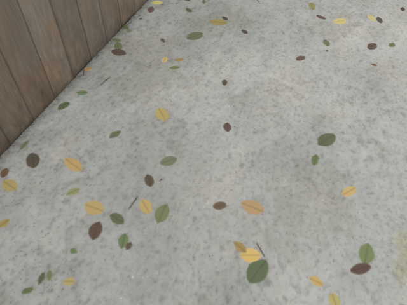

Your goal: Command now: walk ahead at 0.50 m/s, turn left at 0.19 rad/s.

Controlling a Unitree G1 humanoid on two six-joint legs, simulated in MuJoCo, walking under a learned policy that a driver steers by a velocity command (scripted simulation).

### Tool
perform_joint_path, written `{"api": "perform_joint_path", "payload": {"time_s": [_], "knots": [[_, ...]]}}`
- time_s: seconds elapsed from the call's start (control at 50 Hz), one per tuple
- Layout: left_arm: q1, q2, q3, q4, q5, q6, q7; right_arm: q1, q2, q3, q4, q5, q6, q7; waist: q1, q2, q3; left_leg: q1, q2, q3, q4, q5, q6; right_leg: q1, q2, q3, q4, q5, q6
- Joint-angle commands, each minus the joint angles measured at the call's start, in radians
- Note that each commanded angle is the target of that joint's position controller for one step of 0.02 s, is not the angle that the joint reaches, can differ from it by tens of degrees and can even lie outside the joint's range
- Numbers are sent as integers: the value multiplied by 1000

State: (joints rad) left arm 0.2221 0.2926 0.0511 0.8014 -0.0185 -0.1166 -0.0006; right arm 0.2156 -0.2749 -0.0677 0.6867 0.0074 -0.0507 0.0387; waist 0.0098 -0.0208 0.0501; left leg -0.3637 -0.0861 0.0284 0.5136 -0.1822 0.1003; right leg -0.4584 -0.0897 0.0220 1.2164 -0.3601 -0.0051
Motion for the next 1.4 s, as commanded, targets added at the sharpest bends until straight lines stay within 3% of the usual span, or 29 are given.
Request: {"api": "perform_joint_path", "payload": {"time_s": [0.02,0.1,0.2,0.32,0.38,0.42,0.44,0.46,0.48,0.5,0.54,0.6,0.7,0.78,0.84,0.86,0.88,0.9,0.92,0.94,0.96,1.0,1.1,1.24,1.26,1.3,1.32,1.34,1.4], "knots": [[75,103,30,-36,7,14,1,-1,-87,-20,-58,-11,-35,-4,18,60,-135,209,288,-307,-287,301,184,-148,-78,41,-46,96,3],[-5,68,21,-58,10,41,6,56,-114,-25,-1,-14,-54,-18,-4,57,-60,197,267,-159,-343,393,151,-241,-76,37,-195,283,26],[-122,43,12,-85,-3,29,-16,84,-126,-20,39,-17,-56,-34,-64,67,-14,264,250,-38,-379,317,67,-239,-18,27,-476,536,-2],[-234,21,-1,-159,-3,22,-59,136,-137,-25,95,-9,-28,-46,-103,56,32,494,328,14,-307,460,59,-343,24,-14,-614,417,-43],[-190,46,11,-182,0,26,-74,104,-172,-32,85,-6,-5,-63,-55,105,-37,530,331,57,-146,896,33,-212,98,-108,-619,254,-89],[18,119,48,-149,0,32,-66,77,-195,-35,75,-4,9,-77,65,122,-162,459,302,94,147,1087,0,90,169,-133,-660,242,-145],[181,188,76,-123,4,38,-49,66,-186,-27,57,-6,1,-82,149,57,-257,248,264,106,423,843,-37,398,83,22,-703,309,-204],[226,287,96,-121,4,36,-38,184,-35,21,15,-39,-31,-58,57,-209,-371,-230,50,59,822,-133,-109,810,-193,552,-713,271,-403],[256,213,77,-123,-1,35,-33,130,-93,19,14,-15,-73,-36,110,-160,-488,-391,7,-145,971,-378,-106,924,-253,817,-854,183,-459],[216,167,65,-127,5,37,-27,31,-142,6,-22,24,-97,-22,126,-97,-339,-476,77,-174,941,-295,-85,834,-214,652,-878,184,-390],[81,118,49,-160,2,42,-26,-34,-129,9,-40,-2,-105,-29,41,65,-151,-401,149,-135,746,-194,-87,512,-131,445,-909,353,-323],[4,112,44,-192,12,44,-17,17,-120,0,-44,-23,-67,-37,-36,8,-83,-271,177,-107,606,-161,-134,274,-72,337,-970,548,-320],[31,165,63,-166,-1,73,17,-82,-61,22,-62,-30,-45,-52,-4,-54,-114,-97,79,-41,233,125,-186,113,51,152,-886,778,-220],[76,151,61,-151,-9,109,31,-161,-92,9,-84,-11,-40,-41,27,-93,-153,-58,32,-88,46,199,-173,205,33,270,-791,567,-164],[12,128,56,-180,-4,116,40,-87,-125,-14,-68,-21,-54,-37,-37,-110,-159,37,59,-110,-90,250,-122,248,42,355,-653,463,-117],[13,83,43,-198,5,112,38,-36,-158,-23,-66,-36,-60,-44,-50,-62,-218,182,159,-166,-105,404,-75,205,96,320,-515,357,-77],[95,18,23,-206,29,106,35,4,-206,-28,-79,-53,-53,-55,-20,143,-306,423,387,-366,-43,830,24,26,204,202,-259,-150,-20],[250,58,20,-207,6,102,24,47,-212,-34,-57,-50,-33,-52,32,365,-428,562,593,-684,-72,753,207,-138,222,156,-35,-397,16],[247,147,44,-169,-4,113,24,-6,-159,-26,-83,-29,-20,-53,17,228,-377,488,544,-670,-105,503,199,-183,150,164,73,-311,52],[140,184,58,-178,-6,133,28,-33,-108,-11,-96,-26,-6,-58,-17,147,-285,411,467,-511,-115,348,145,-212,123,123,111,-230,74],[93,175,62,-184,-6,155,35,-68,-93,-2,-99,-30,8,-60,-14,101,-227,312,408,-416,-141,249,115,-204,100,103,102,-176,85],[74,133,56,-202,-5,177,40,-120,-116,-6,-91,-36,23,-66,9,145,-132,133,328,-269,-206,176,99,-133,78,54,40,-100,91],[40,58,30,-224,12,168,36,-108,-127,-17,-59,-29,29,-70,-8,162,-179,147,344,-160,-218,284,149,-23,59,12,-203,-70,78],[75,61,28,-197,21,162,2,-116,-147,-17,-13,12,52,-53,19,171,-162,86,337,-124,-156,96,100,254,103,-64,-698,127,-12],[81,76,30,-196,28,160,1,-70,-120,-9,12,18,52,-51,20,145,-149,34,304,-99,-119,22,36,327,94,-31,-795,182,-42],[2,162,35,-228,54,158,10,-42,-19,23,-12,-26,39,-40,-48,-240,-117,-130,118,37,109,-318,-129,282,-249,355,-923,289,-228],[-27,100,20,-232,73,139,9,-104,-82,10,-8,-25,41,-45,4,-179,-96,-54,153,-41,208,-323,-142,178,-226,324,-958,181,-251],[-63,68,9,-218,79,120,7,-89,-92,2,7,-10,46,-43,-22,-170,-78,-42,152,-53,229,-275,-140,168,-182,261,-954,151,-216],[-97,74,12,-195,53,91,12,-41,-114,-13,51,-11,67,-50,-27,-154,-64,-48,146,-65,313,-244,-163,211,-141,151,-892,404,-179]]}}
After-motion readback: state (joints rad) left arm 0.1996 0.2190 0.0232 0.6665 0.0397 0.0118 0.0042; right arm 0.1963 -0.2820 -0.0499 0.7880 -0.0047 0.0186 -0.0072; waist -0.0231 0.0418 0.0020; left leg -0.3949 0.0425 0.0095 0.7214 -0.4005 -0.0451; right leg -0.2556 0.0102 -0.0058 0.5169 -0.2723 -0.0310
